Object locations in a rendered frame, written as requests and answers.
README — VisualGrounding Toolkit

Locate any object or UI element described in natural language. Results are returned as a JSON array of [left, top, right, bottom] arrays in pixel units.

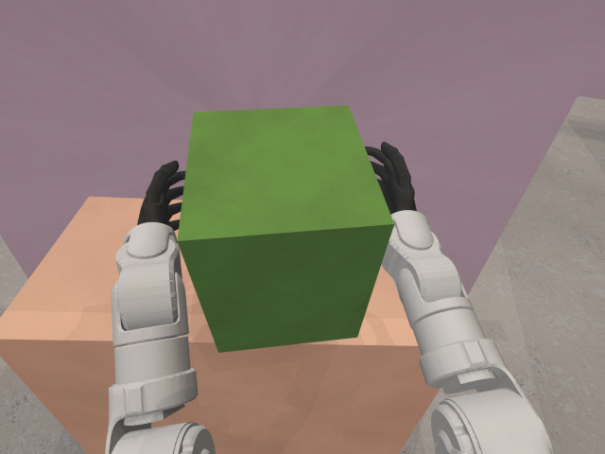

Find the pedestal
[[0, 197, 440, 454]]

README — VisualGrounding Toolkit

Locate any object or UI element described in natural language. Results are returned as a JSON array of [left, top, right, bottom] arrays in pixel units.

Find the robot left forearm
[[105, 222, 198, 454]]

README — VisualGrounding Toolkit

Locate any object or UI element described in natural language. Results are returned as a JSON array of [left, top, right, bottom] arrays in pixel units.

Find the robot right upper arm
[[431, 388, 552, 454]]

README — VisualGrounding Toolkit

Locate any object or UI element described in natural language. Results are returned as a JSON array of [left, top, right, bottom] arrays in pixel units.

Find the carton
[[177, 105, 394, 353]]

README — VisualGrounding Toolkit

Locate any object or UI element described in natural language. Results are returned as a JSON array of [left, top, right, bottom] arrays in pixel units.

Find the robot right forearm
[[382, 210, 553, 454]]

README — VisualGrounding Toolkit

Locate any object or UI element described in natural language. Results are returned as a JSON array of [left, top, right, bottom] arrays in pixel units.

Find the robot left hand
[[137, 161, 186, 231]]

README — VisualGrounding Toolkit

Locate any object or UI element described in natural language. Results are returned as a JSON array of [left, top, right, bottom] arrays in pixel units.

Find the robot left upper arm
[[112, 422, 216, 454]]

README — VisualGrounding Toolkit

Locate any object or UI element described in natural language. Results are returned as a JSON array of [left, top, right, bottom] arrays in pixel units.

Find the robot right hand
[[365, 142, 417, 214]]

